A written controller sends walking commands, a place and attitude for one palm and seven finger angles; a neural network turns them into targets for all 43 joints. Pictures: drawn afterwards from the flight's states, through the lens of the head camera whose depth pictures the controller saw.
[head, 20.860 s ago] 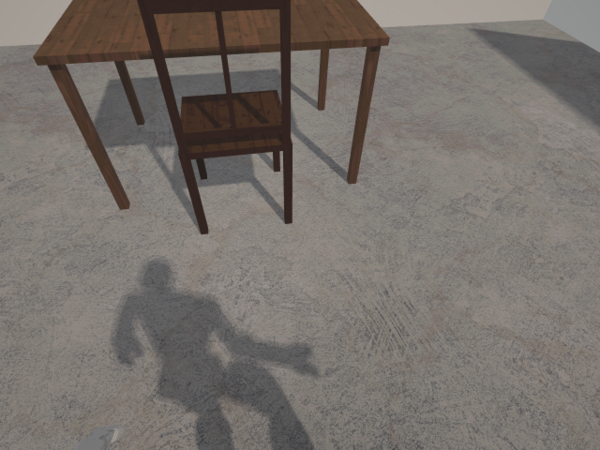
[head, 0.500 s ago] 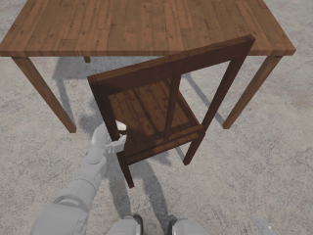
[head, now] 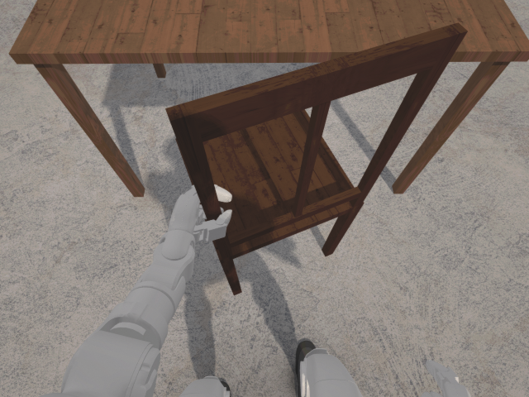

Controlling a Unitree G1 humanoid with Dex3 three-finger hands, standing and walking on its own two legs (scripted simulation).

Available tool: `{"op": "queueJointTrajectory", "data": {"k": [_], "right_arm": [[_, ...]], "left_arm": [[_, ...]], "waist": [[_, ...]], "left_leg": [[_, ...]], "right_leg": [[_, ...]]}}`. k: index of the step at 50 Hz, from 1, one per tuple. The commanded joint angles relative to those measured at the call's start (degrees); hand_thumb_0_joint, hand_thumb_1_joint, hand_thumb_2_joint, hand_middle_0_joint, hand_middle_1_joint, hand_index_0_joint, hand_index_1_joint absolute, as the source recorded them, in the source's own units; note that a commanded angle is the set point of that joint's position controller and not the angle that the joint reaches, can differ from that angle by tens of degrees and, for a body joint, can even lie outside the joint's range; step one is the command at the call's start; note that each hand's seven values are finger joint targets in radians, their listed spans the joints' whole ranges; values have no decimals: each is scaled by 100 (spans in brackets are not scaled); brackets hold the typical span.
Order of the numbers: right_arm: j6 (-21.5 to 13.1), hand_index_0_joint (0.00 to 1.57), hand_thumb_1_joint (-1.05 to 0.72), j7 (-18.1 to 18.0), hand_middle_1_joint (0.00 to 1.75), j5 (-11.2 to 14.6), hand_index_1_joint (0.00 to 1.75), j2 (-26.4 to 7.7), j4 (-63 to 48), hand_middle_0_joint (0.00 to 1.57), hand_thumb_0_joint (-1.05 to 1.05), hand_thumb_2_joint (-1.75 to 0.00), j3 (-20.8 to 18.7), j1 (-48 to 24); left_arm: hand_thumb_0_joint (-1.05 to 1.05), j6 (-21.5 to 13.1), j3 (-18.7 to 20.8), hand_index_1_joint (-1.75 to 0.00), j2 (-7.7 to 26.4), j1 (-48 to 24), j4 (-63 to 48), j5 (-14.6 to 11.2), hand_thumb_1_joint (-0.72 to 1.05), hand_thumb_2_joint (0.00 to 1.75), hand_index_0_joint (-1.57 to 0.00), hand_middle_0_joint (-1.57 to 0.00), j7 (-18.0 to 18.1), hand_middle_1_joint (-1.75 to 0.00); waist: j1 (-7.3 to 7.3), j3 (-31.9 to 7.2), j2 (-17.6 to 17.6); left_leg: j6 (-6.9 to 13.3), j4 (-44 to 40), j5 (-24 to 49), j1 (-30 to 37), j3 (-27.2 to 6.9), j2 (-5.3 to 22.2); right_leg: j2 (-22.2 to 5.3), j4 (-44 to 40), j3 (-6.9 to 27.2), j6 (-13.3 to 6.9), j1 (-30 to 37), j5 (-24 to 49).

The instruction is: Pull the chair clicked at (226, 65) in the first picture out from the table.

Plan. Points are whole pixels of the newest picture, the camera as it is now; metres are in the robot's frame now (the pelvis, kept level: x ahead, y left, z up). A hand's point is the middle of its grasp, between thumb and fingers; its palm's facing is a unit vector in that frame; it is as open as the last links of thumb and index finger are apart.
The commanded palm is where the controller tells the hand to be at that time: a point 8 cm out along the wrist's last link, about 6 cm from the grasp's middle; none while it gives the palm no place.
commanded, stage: step backward, pulling the chair out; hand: left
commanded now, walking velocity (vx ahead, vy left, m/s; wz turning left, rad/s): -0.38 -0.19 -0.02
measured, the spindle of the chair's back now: (306, 171) +0.48 -0.08 -0.05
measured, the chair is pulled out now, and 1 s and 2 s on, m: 0.14 0.21 0.31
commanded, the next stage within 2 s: none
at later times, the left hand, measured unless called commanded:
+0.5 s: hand (221, 260) +0.31 +0.07 -0.06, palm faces -0.14 -0.97 -0.20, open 5.6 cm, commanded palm +0.31 +0.13 -0.05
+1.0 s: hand (219, 273) +0.29 +0.07 -0.06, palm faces -0.16 -0.97 -0.19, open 5.7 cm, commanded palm +0.30 +0.13 -0.06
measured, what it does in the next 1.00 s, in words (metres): steps on the spot: left foot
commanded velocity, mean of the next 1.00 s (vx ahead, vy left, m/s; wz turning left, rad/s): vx -0.38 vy -0.06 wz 0.04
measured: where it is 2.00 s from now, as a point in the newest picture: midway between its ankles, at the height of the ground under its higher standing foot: outside the picture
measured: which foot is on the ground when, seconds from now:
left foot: down 0.00-0.72, up 0.74-0.84, down 0.86-1.00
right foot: down 0.00-0.88, up 0.90-1.00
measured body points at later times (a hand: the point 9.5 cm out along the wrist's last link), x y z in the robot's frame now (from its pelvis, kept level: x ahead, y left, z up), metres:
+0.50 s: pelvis -0.06 +0.00 -0.01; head +0.02 -0.02 +0.44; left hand +0.32 +0.12 -0.04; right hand +0.00 -0.28 -0.14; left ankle -0.02 +0.15 -0.73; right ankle +0.09 -0.14 -0.73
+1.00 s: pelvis -0.07 +0.00 +0.00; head +0.00 -0.01 +0.44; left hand +0.30 +0.12 -0.04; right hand -0.02 -0.26 -0.13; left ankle -0.09 +0.11 -0.73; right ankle -0.02 -0.13 -0.69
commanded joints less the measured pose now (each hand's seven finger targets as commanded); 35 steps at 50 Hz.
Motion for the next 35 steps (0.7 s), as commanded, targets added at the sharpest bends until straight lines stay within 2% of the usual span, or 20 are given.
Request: {"op": "queueJointTrajectory", "data": {"k": [1, 2, 5, 8, 10, 13, 15, 17, 19, 21, 23, 25, 26, 27, 29, 30, 32, 33, 34, 35], "right_arm": [[-22, 20, -90, 4, 30, -62, 30, -570, -643, 20, 0, -90, -266, 463], [3, 20, -90, 9, 30, -63, 30, -603, -698, 20, 0, -90, -292, 495], [74, 20, -90, 76, 30, -103, 30, -499, -850, 20, 0, -90, -268, 436], [120, 20, -90, 80, 30, -96, 30, -482, -913, 20, 0, -90, -252, 409], [119, 20, -90, 75, 30, -80, 30, -466, -926, 20, 0, -90, -234, 384], [76, 20, -90, 39, 30, -44, 30, -464, -847, 20, 0, -90, -224, 422], [9, 20, -90, 39, 30, -6, 30, -418, -756, 20, 0, -90, -204, 513], [-60, 20, -90, 15, 30, 38, 30, -461, -612, 20, 0, -90, -223, 591], [-98, 20, -90, 18, 30, 23, 30, -419, -545, 20, 0, -90, -149, 565], [-121, 20, -90, 5, 30, 17, 30, -423, -471, 20, 0, -90, -89, 607], [-118, 20, -90, -34, 30, 17, 30, -543, -499, 20, 0, -90, -107, 581], [-94, 20, -90, -34, 30, -6, 30, -600, -774, 20, 0, -90, -112, 319], [-99, 20, -90, -7, 30, 9, 30, -545, -917, 20, 0, -90, -108, 225], [-89, 20, -90, -11, 30, 40, 30, -570, -985, 20, 0, -90, -123, 253], [-82, 20, -90, -23, 30, 28, 30, -547, -869, 20, 0, -90, -174, 387], [-95, 20, -90, -23, 30, 16, 30, -583, -781, 20, 0, -90, -237, 549], [-136, 20, -90, -22, 30, 1, 30, -589, -708, 20, 0, -90, -265, 623], [-143, 20, -90, -1, 30, 12, 30, -542, -706, 20, 0, -90, -253, 592], [-157, 20, -90, 17, 30, 7, 30, -489, -689, 20, 0, -90, -238, 577], [-170, 20, -90, 40, 30, 8, 30, -475, -618, 20, 0, -90, -212, 613]], "left_arm": [[0, -516, 181, -145, 720, -1565, -1336, 166, 90, 90, -50, -50, -56, -145], [0, -540, 253, -145, 793, -1388, -1371, 183, 90, 90, -50, -50, -57, -145], [0, -603, 221, -145, 724, -1303, -1547, 219, 90, 90, -50, -50, -94, -145], [0, -602, 303, -145, 835, -1131, -1561, 209, 90, 90, -50, -50, -89, -145], [0, -610, 273, -145, 851, -1175, -1607, 198, 90, 90, -50, -50, -79, -145], [0, -594, 335, -145, 983, -1085, -1432, 180, 90, 90, -50, -50, -31, -145], [0, -619, 349, -145, 1068, -1189, -1306, 178, 90, 90, -50, -50, -1, -145], [0, -613, 498, -145, 1304, -1229, -1085, 187, 90, 90, -50, -50, 41, -145], [0, -583, 414, -145, 1147, -1256, -893, 198, 90, 90, -50, -50, 51, -145], [0, -582, 398, -145, 1082, -1321, -855, 200, 90, 90, -50, -50, 62, -145], [0, -587, 377, -145, 1058, -1261, -860, 169, 90, 90, -50, -50, 62, -145], [0, -593, 154, -145, 790, -1279, -1081, 149, 90, 90, -50, -50, 14, -145], [0, -555, 74, -145, 684, -1292, -1210, 115, 90, 90, -50, -50, -6, -145], [0, -533, 121, -145, 755, -1292, -1312, 91, 90, 90, -50, -50, 4, -145], [0, -490, 119, -145, 691, -1478, -1245, 81, 90, 90, -50, -50, -30, -145], [0, -506, 148, -145, 718, -1488, -1202, 93, 90, 90, -50, -50, -46, -145], [0, -507, 264, -145, 939, -1520, -1073, 139, 90, 90, -50, -50, -53, -145], [0, -495, 146, -145, 833, -1534, -1019, 145, 90, 90, -50, -50, -63, -145], [0, -500, 163, -145, 899, -1463, -972, 159, 90, 90, -50, -50, -52, -145], [0, -496, 127, -145, 936, -1401, -872, 178, 90, 90, -50, -50, -47, -145]], "waist": [[62, -3411, 564], [55, -3546, 611], [34, -3442, 750], [69, -3300, 742], [89, -3166, 646], [157, -2932, 215], [161, -2853, -434], [174, -2850, -945], [205, -2878, -996], [121, -3004, -1050], [108, -2980, -303], [254, -2642, 852], [329, -2452, 982], [349, -2400, 849], [286, -2412, 612], [198, -2590, 567], [149, -2577, 331], [161, -2454, 148], [203, -2315, -250], [240, -2184, -586]], "left_leg": [[92, -101, 3807, 646, -326, 890], [97, -104, 3841, 730, -341, 866], [106, -85, 3668, 582, -312, 923], [124, -166, 2745, 179, -258, 915], [148, -203, 1790, -174, -163, 815], [170, -140, 484, -381, -59, 582], [144, 176, -418, -258, 148, 208], [98, 773, -818, 84, 330, -102], [111, 919, -886, 180, 245, -83], [138, 388, -629, 304, 183, -37], [268, -597, -134, 305, -140, 219], [510, -1130, 14, -562, -633, 846], [612, -1321, -355, -1143, -710, 1075], [702, -1443, -623, -1513, -836, 1195], [740, -958, 458, -1271, -729, 1222], [644, -696, 917, -856, -529, 1113], [439, -324, 799, -678, -173, 760], [348, -102, 197, -854, -29, 505], [248, 262, -743, -801, 144, 183], [171, 776, -1239, -444, 230, -97]], "right_leg": [[-257, 331, 135, -273, 2157, 2519], [-195, 318, 101, -284, 2157, 2513], [-161, 309, 107, -291, 2103, 2389], [-173, 315, 165, -302, 2106, 1996], [-226, 255, 238, -299, 2085, 1383], [-399, -199, 502, -320, 1786, 147], [-690, -966, 830, -354, 1527, -771], [-1032, -1595, 1081, -507, 1210, -1315], [-1120, -1658, 973, -530, 1242, -1303], [-965, -1417, 668, -397, 1377, -1034], [-517, -968, 350, -160, 1341, -1095], [-7, 143, 95, -12, 1601, -1413], [90, 656, 108, -37, 1911, -1532], [172, 909, 148, -60, 2103, -1527], [152, 927, 179, -62, 2264, -836], [131, 662, 169, -53, 2247, -522], [-82, 216, 344, -118, 2105, -228], [-363, -107, 603, -257, 1947, -577], [-725, -787, 1027, -403, 1501, -1342], [-1022, -1573, 1272, -522, 827, -2475]]}}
